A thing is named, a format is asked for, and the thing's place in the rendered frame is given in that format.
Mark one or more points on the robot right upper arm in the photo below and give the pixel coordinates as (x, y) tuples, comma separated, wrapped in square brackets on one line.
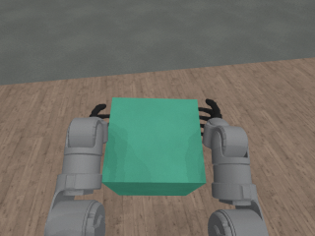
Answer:
[(236, 222)]

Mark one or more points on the robot left forearm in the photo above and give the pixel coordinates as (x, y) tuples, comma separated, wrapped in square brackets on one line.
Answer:
[(80, 173)]

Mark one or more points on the left robot hand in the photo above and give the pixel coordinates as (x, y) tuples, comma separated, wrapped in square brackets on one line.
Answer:
[(96, 111)]

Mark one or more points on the right robot hand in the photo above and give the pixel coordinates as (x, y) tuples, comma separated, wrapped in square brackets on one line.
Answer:
[(215, 112)]

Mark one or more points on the robot right forearm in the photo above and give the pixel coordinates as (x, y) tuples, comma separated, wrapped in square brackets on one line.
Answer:
[(231, 165)]

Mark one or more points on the carton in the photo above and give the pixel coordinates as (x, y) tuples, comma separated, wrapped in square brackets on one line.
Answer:
[(154, 147)]

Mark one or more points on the robot left upper arm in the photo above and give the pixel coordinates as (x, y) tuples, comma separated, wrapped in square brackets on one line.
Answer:
[(76, 218)]

